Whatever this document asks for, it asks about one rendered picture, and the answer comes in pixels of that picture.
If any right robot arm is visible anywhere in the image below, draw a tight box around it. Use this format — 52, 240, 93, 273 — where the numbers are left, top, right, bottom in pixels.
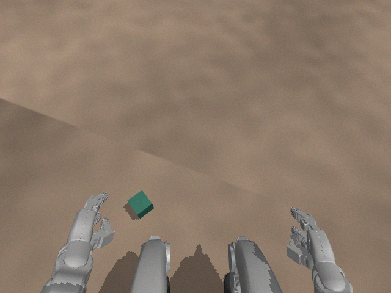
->
312, 262, 353, 293

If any small box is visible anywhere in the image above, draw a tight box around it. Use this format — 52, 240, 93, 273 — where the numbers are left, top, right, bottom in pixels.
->
127, 191, 154, 219

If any left robot arm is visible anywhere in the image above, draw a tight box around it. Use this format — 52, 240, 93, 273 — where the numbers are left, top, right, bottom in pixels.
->
41, 240, 93, 293

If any right robot hand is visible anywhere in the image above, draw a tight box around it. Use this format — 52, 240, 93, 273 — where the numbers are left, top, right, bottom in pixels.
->
287, 207, 336, 271

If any left robot hand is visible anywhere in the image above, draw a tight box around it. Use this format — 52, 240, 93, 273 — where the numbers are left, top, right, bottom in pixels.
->
67, 192, 115, 250

